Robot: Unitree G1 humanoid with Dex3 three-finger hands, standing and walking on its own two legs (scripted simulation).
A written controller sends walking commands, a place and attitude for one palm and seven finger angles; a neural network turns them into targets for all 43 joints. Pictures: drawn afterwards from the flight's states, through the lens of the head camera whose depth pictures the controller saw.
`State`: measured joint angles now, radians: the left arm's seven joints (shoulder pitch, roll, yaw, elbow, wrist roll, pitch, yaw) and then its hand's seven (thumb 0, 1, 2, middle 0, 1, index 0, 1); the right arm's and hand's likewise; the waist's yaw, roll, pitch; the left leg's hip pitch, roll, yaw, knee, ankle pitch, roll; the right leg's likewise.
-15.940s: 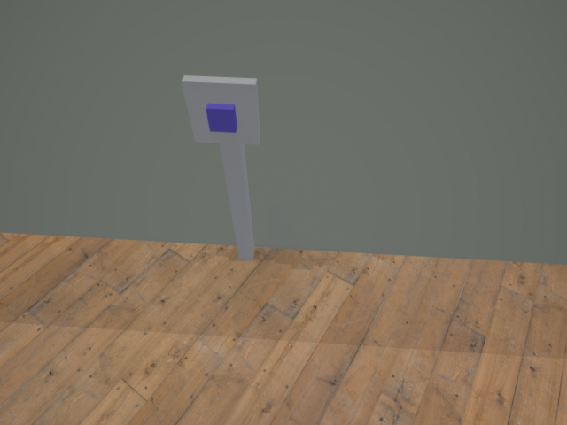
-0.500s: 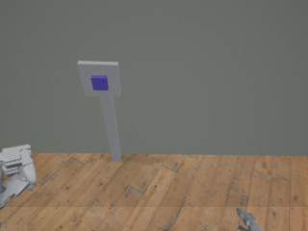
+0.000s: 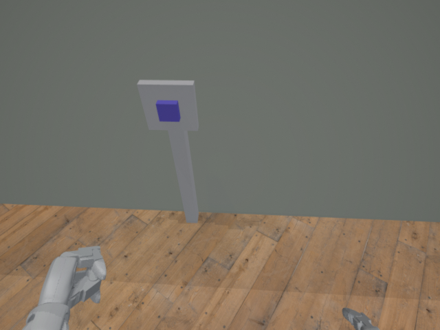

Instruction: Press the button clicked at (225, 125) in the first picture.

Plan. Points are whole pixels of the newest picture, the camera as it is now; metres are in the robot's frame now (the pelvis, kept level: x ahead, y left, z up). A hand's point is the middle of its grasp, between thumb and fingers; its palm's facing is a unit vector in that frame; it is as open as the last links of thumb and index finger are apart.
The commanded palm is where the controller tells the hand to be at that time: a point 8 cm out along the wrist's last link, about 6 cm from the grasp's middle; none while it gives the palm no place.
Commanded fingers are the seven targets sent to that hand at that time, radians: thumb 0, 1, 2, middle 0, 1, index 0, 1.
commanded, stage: let the arm hang, fingers relaxed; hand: left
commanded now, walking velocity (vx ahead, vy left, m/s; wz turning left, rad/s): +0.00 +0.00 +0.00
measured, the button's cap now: (168, 110) +0.78 +0.23 -0.02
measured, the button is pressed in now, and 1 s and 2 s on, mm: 0 0 0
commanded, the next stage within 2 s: stand and wait in 0.98 s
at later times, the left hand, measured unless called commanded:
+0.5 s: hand out of the picture -0.08 +0.20 -0.15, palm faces -0.01 -0.97 -0.24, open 5.9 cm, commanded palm none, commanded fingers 0.00 0.90 0.90 -0.20 -0.30 -0.20 -0.30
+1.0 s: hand out of the picture +0.02 +0.17 -0.16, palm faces -0.02 -0.98 -0.20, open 7.4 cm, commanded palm none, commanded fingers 0.00 0.90 0.90 -0.20 -0.30 -0.20 -0.30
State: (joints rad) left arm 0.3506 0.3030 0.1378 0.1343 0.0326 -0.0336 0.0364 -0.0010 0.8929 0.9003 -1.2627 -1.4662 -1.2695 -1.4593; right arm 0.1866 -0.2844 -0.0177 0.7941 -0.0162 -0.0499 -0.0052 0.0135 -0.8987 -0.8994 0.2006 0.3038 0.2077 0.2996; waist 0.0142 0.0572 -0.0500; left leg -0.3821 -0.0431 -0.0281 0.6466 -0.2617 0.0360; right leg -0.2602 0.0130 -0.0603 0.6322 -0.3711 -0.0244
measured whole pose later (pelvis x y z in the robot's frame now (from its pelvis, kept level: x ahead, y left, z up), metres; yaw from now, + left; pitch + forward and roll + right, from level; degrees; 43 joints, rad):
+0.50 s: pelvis -0.01 +0.00 +0.02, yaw -1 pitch -2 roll -1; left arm 0.37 0.22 -0.01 1.16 0.01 0.02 0.02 0.01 0.90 0.90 -0.46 -0.61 -0.46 -0.60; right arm 0.27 -0.18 0.00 1.11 -0.01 0.03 -0.03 0.01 -0.90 -0.90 0.20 0.30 0.20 0.30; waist 0.01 0.02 0.07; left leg -0.25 -0.04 -0.02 0.42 -0.14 0.04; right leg -0.14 0.02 -0.05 0.41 -0.24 -0.02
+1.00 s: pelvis +0.00 -0.01 +0.02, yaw -1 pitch -2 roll +0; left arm 0.24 0.17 0.00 1.12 0.01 -0.01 0.02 0.00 0.91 0.90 -0.20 -0.30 -0.20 -0.30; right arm 0.27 -0.16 0.00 1.13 -0.02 0.00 -0.03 0.01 -0.90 -0.90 0.20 0.30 0.20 0.30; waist -0.02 0.01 0.05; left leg -0.23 -0.03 -0.02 0.41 -0.15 0.02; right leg -0.13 0.03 -0.04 0.41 -0.25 -0.04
